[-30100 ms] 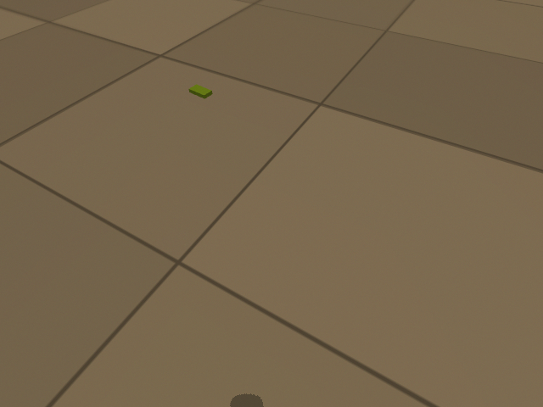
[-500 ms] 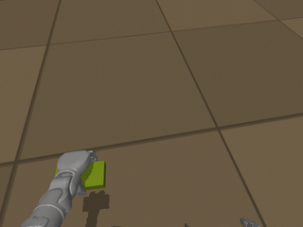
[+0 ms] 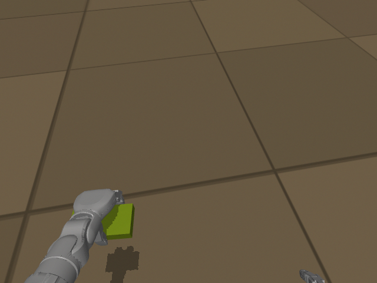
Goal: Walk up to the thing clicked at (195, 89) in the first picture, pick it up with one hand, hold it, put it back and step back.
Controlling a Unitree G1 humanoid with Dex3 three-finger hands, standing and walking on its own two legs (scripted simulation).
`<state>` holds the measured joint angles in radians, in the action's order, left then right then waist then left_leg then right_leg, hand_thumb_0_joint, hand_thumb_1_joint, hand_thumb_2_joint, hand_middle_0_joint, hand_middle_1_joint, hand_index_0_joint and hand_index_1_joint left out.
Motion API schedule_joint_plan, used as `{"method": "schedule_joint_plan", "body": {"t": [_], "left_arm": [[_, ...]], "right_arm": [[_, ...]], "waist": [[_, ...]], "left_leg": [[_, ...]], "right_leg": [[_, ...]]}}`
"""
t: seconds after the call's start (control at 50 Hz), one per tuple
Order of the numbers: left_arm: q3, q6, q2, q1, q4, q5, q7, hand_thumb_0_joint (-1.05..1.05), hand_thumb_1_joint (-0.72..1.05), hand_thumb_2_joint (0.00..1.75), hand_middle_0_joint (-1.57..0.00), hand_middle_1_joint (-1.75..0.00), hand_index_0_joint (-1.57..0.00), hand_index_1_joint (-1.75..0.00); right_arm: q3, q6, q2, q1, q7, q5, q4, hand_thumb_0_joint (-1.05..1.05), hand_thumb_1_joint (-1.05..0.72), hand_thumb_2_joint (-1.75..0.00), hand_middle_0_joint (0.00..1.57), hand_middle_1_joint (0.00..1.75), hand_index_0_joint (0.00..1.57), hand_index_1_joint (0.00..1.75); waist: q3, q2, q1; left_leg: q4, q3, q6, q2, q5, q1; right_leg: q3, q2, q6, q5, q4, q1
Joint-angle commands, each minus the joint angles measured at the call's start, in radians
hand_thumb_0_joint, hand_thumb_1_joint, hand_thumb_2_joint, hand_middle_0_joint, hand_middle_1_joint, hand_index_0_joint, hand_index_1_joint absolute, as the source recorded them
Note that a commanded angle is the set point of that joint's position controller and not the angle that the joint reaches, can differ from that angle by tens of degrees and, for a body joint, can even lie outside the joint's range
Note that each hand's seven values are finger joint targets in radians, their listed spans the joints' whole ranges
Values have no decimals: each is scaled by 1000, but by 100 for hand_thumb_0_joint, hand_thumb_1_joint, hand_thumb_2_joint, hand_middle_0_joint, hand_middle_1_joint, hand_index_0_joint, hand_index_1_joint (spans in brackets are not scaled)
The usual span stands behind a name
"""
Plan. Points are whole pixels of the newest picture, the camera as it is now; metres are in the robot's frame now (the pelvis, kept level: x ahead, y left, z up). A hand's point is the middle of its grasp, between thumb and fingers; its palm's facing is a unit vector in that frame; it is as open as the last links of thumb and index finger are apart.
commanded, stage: hold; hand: left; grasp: from above
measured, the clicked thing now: (102, 222) +0.30 +0.23 -0.10
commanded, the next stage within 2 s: crouch in 1.30 s
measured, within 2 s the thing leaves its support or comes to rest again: neither
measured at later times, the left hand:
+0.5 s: hand (98, 225) +0.28 +0.22 -0.05, palm faces -0.46 -0.05 -0.88, open 10.6 cm
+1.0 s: hand (99, 230) +0.26 +0.21 -0.04, palm faces -0.48 -0.05 -0.88, open 10.6 cm
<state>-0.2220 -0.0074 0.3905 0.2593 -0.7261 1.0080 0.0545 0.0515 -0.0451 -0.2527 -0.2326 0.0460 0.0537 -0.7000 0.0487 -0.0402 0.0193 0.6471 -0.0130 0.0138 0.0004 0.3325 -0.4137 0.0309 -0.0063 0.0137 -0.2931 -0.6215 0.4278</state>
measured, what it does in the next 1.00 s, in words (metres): stands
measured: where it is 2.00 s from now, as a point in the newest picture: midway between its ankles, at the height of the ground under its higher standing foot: outside the picture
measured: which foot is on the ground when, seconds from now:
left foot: down 0.00-1.00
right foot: down 0.00-1.00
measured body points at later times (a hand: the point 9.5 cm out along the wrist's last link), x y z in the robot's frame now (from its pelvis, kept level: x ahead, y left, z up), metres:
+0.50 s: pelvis -0.01 +0.00 +0.01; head +0.01 -0.02 +0.46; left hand +0.30 +0.22 +0.00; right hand +0.12 -0.26 -0.11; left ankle +0.00 +0.11 -0.72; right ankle +0.01 -0.13 -0.72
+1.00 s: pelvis -0.02 -0.01 +0.01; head +0.00 -0.03 +0.46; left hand +0.29 +0.21 +0.01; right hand +0.13 -0.26 -0.10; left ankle +0.00 +0.11 -0.72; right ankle +0.01 -0.13 -0.72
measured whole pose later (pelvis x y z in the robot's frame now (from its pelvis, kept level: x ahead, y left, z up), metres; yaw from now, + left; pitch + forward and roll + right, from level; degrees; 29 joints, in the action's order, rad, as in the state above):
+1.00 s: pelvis -0.02 -0.01 +0.01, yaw +0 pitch +1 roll +0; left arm -0.23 0.01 0.39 0.23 -0.65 0.99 -0.01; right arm 0.03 -0.06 -0.25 -0.18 0.06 0.06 -0.69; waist -0.01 -0.05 0.00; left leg 0.51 -0.01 0.01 0.00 0.25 -0.28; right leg 0.03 0.00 0.01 -0.22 -0.50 0.30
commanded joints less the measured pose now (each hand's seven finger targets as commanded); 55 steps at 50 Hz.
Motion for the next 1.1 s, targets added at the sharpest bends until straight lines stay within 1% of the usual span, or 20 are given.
{"method": "schedule_joint_plan", "body": {"t": [0.0,0.02,0.06,0.08,0.12,0.16,0.2,0.32,0.36,0.4,0.6,0.66,0.7,0.8,0.86,0.9,0.94,0.98,1.04,1.08], "left_arm": [[99,2,214,344,204,-4,40,0,64,74,-97,-66,-99,-64],[113,3,231,351,213,-10,41,0,64,76,-97,-67,-99,-65],[86,1,195,333,203,-10,32,0,64,78,-99,-66,-100,-65],[101,3,220,345,221,-13,32,0,66,80,-99,-67,-100,-66],[86,4,200,319,205,-15,22,0,64,80,-99,-68,-100,-67],[114,8,238,340,236,-15,22,0,64,82,-99,-67,-100,-67],[95,11,216,332,234,-15,19,0,64,81,-99,-68,-100,-67],[113,14,235,350,252,-8,22,0,62,82,-96,-71,-98,-69],[92,13,210,346,244,-10,21,0,63,83,-98,-70,-99,-69],[113,12,232,323,235,-13,18,0,62,82,-96,-71,-97,-70],[97,13,218,321,282,-21,-16,0,65,81,-97,-71,-99,-69],[114,15,235,328,283,-14,-20,0,62,80,-94,-72,-97,-70],[91,16,211,325,307,-16,-23,0,64,81,-97,-72,-99,-70],[111,11,225,307,271,-14,-20,0,65,82,-97,-73,-99,-71],[86,16,205,332,279,-16,-21,0,66,84,-98,-75,-99,-73],[123,22,247,341,300,-16,-15,0,66,82,-98,-73,-100,-71],[109,25,229,353,293,-17,-10,0,67,82,-99,-74,-101,-72],[130,24,252,354,288,-9,-1,0,66,80,-98,-73,-100,-71],[114,22,236,373,300,-11,5,0,64,82,-97,-75,-99,-72],[77,17,196,355,297,-14,1,0,64,81,-97,-73,-99,-71]], "right_arm": [[42,34,-147,31,7,0,113,0,-89,-89,20,30,20,30],[42,34,-150,32,6,-1,117,0,-89,-89,20,30,20,30],[39,34,-142,39,5,0,125,0,-89,-90,20,30,20,30],[39,33,-147,48,6,1,128,0,-89,-89,20,30,20,30],[37,33,-144,49,5,2,128,0,-89,-90,20,30,20,30],[37,31,-148,57,9,2,132,0,-89,-90,20,30,20,30],[33,31,-142,59,9,2,131,0,-89,-90,20,30,20,30],[32,30,-144,69,12,1,127,0,-89,-90,20,30,20,30],[29,32,-140,80,11,2,132,0,-89,-90,20,30,20,30],[32,32,-146,81,11,3,130,0,-89,-90,20,30,20,30],[20,28,-136,115,16,6,143,0,-89,-90,20,30,20,30],[22,27,-137,113,17,5,140,0,-89,-89,20,30,20,30],[19,28,-133,124,16,7,151,0,-89,-90,20,30,20,30],[21,25,-135,125,17,6,146,0,-89,-90,20,30,20,30],[17,24,-131,127,17,6,146,0,-89,-90,20,30,20,30],[18,25,-133,132,19,6,148,0,-89,-90,20,30,20,30],[14,26,-129,134,20,5,146,0,-89,-90,20,30,20,30],[16,27,-131,139,23,6,143,0,-89,-90,20,30,20,30],[17,28,-130,132,22,3,136,0,-90,-90,20,30,20,30],[20,28,-129,129,22,4,131,0,-90,-90,20,30,20,30]], "waist": [[267,-6,8],[271,-9,1],[254,0,3],[270,3,-4],[253,13,3],[271,-1,-7],[250,5,-1],[258,-9,-5],[231,1,-1],[236,-3,-10],[220,13,-13],[213,3,-17],[220,6,-18],[203,10,-18],[207,15,-7],[225,5,-22],[218,7,-12],[227,-10,-18],[249,-8,-9],[244,4,-5]], "left_leg": [[-96,10,-9,-13,-320,159],[-102,11,-11,-12,-310,165],[-111,7,-7,-16,-300,166],[-114,6,-5,-19,-293,173],[-122,6,-5,-17,-291,174],[-127,4,-3,-19,-290,186],[-137,6,-5,-16,-277,186],[-148,5,-7,-15,-292,212],[-161,7,-5,-14,-264,205],[-168,12,-9,-10,-263,214],[-187,-1,1,-20,-249,229],[-194,2,-2,-14,-250,232],[-196,-1,0,-18,-249,239],[-201,-1,0,-17,-256,231],[-200,-4,3,-22,-237,235],[-202,-3,3,-23,-230,239],[-204,-5,2,-25,-220,240],[-204,-5,-1,-25,-228,248],[-200,-4,-2,-23,-254,265],[-198,-2,-1,-20,-269,272]], "right_leg": [[-20,-38,-29,244,79,-117],[-22,-38,-29,234,83,-128],[-18,-34,-30,232,94,-130],[-17,-32,-27,227,101,-142],[-18,-32,-28,226,104,-149],[-17,-31,-26,227,116,-160],[-18,-33,-28,214,119,-157],[-18,-33,-29,220,134,-164],[-19,-31,-30,200,141,-158],[-21,-31,-29,194,144,-167],[-14,-25,-25,186,174,-194],[-16,-28,-27,182,176,-191],[-13,-24,-27,185,181,-200],[-15,-24,-26,192,183,-199],[-10,-20,-23,177,189,-193],[-12,-19,-23,164,195,-205],[-9,-20,-23,158,195,-199],[-10,-20,-26,162,194,-196],[-12,-21,-25,192,189,-205],[-14,-22,-25,204,189,-205]]}}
